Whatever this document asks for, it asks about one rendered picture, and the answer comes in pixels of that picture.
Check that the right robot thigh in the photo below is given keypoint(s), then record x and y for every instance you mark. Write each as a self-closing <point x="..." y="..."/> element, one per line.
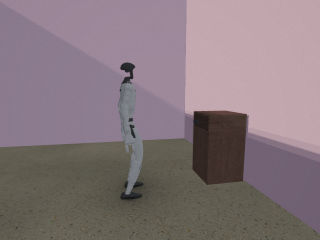
<point x="138" y="146"/>

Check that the humanoid robot torso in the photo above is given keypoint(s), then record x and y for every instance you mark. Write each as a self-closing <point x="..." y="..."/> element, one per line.
<point x="130" y="104"/>

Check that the right robot upper arm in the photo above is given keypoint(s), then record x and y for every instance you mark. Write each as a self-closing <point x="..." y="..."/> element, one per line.
<point x="128" y="89"/>

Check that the right robot hand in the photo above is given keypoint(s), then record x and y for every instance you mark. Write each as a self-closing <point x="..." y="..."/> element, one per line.
<point x="129" y="140"/>

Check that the left robot forearm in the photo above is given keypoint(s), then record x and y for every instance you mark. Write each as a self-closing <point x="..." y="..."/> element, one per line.
<point x="119" y="110"/>

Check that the right robot forearm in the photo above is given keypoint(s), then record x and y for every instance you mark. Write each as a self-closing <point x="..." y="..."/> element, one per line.
<point x="125" y="118"/>

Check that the cabinet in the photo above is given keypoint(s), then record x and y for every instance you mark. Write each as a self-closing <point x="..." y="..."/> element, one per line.
<point x="219" y="153"/>

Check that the left robot hand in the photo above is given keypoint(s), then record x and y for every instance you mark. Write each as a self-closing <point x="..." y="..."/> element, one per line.
<point x="122" y="133"/>

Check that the drawer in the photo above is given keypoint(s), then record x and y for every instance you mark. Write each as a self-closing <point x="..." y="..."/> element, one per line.
<point x="201" y="118"/>

